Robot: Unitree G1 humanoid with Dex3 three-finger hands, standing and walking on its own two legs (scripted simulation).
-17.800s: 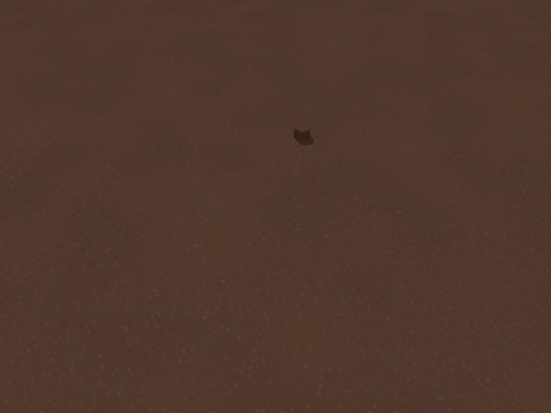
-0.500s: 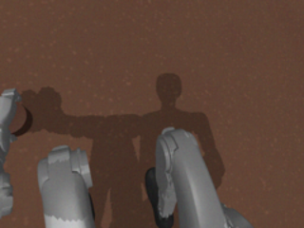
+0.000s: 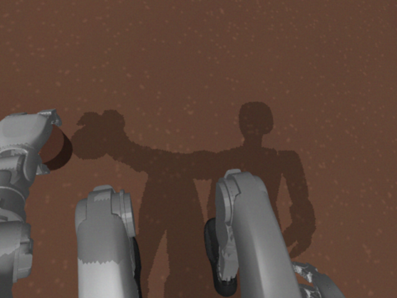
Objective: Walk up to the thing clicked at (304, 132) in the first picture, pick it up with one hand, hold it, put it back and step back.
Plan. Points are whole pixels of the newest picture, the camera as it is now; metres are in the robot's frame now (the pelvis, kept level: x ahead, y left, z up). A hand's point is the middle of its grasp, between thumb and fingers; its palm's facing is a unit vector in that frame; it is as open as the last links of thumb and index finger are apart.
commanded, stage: lift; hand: left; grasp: from above
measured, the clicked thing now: (45, 146) +0.43 +0.30 -0.19
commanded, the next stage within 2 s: hold in 1.68 s
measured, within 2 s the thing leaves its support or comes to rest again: neither
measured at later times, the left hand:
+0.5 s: hand out of the picture +0.38 +0.31 -0.04, palm faces -0.45 -0.08 -0.89, open 11.6 cm
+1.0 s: hand out of the picture +0.33 +0.28 +0.16, palm faces -0.42 -0.13 -0.90, open 11.6 cm
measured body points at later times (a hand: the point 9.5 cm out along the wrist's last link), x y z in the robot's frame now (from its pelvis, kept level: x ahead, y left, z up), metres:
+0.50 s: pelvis +0.00 +0.00 +0.08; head +0.18 +0.06 +0.49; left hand +0.40 +0.31 +0.01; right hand +0.12 -0.27 -0.04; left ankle +0.08 +0.13 -0.30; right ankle +0.10 -0.12 -0.30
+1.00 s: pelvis +0.02 +0.01 +0.25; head +0.13 +0.04 +0.69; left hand +0.34 +0.29 +0.21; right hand +0.17 -0.24 +0.14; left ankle +0.08 +0.13 -0.30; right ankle +0.10 -0.12 -0.30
